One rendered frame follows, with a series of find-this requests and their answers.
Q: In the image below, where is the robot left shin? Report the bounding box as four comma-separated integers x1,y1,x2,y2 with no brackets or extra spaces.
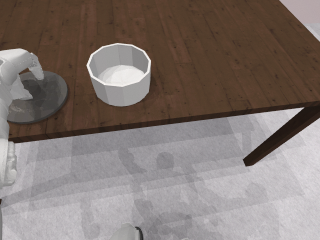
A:
121,222,135,228

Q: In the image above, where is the pot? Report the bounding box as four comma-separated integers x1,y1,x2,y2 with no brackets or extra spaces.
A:
86,43,151,107

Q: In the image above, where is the robot left thigh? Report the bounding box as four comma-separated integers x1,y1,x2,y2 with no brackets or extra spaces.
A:
109,226,140,240

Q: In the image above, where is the knob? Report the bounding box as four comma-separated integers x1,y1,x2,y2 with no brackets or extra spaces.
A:
21,79,41,98

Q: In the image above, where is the robot left upper arm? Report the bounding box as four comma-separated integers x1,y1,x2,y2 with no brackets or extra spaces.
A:
0,138,17,240

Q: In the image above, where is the robot left forearm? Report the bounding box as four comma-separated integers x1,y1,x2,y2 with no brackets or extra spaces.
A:
0,57,18,140

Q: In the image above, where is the lid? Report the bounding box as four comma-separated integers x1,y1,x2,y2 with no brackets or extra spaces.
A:
7,70,68,124

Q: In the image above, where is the table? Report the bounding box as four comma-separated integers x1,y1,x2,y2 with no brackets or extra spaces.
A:
0,0,320,204

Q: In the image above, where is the robot left hand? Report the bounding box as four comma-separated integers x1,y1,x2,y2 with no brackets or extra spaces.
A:
0,48,44,100

